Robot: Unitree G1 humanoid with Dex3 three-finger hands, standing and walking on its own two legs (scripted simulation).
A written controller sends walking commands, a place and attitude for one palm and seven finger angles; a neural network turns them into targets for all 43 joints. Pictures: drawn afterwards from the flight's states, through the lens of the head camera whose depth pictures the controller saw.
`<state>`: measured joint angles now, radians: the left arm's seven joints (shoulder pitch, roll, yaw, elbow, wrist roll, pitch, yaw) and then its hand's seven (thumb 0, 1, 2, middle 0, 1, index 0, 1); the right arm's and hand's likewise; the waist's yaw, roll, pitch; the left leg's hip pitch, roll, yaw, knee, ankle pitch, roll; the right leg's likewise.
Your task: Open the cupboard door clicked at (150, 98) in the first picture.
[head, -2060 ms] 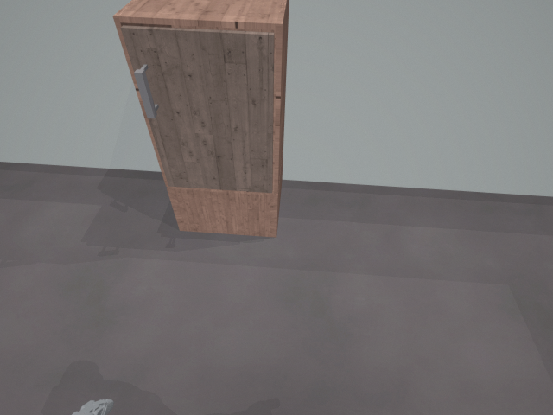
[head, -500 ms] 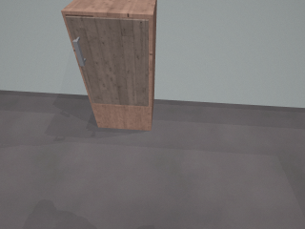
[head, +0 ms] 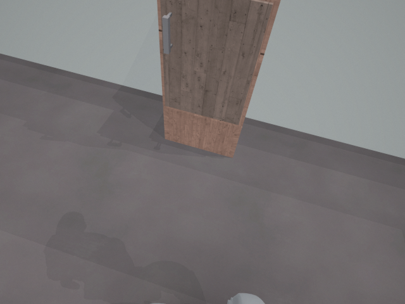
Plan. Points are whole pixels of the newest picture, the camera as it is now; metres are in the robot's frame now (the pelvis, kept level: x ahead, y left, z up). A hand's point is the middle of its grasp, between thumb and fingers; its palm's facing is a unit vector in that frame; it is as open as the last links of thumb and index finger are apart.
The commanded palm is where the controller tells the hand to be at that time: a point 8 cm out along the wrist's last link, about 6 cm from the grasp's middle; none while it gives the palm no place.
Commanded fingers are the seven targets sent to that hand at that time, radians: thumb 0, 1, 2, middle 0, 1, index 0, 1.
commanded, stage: walk to a spot facing it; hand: left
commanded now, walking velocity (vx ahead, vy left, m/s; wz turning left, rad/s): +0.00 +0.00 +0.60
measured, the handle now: (168, 33) +1.07 +0.17 -0.03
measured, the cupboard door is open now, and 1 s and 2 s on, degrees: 0 0 0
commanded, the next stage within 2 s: turn to face it in 1.42 s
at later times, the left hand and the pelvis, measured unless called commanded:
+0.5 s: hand out of the picture +0.01 +0.17 -0.13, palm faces +0.31 -0.90 -0.31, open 7.3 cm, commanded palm none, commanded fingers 0.00 0.90 0.90 -0.20 -0.30 -0.20 -0.30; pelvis -0.02 -0.05 +0.01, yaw +17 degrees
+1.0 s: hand out of the picture -0.11 +0.21 -0.17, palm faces +0.59 -0.77 -0.26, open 7.4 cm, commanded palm none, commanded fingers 0.00 0.90 0.90 -0.20 -0.30 -0.20 -0.30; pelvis +0.02 +0.03 +0.00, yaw +34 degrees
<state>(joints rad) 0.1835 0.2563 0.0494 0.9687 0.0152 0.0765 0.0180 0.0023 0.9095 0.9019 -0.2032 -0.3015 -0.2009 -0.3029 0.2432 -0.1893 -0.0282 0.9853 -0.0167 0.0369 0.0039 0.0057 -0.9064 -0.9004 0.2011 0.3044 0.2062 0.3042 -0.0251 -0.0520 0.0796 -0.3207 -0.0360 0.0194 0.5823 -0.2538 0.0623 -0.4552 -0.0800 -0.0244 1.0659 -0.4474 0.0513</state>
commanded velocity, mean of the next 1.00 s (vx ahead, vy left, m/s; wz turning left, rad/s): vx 0.15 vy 0.00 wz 0.55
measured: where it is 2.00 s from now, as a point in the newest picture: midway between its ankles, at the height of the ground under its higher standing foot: (145, 289)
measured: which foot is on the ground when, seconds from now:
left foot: down 0.00-0.38, up 0.40-0.82, down 0.84-1.00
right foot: up 0.00-0.36, down 0.38-0.84, up 0.86-1.00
